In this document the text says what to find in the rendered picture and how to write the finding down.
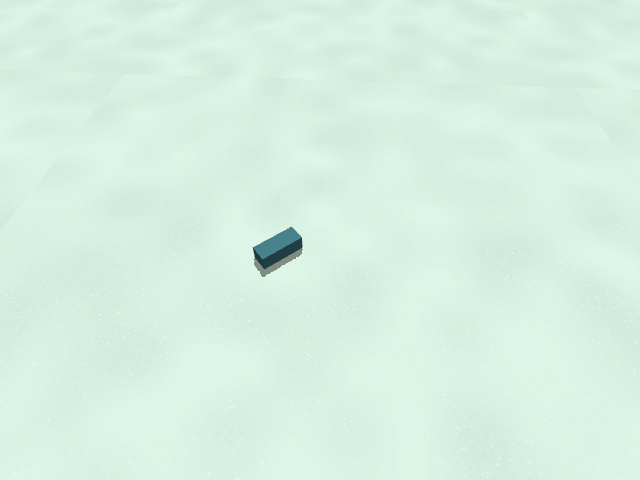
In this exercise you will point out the carton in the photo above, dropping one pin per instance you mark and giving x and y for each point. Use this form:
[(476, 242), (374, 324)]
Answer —
[(277, 247)]

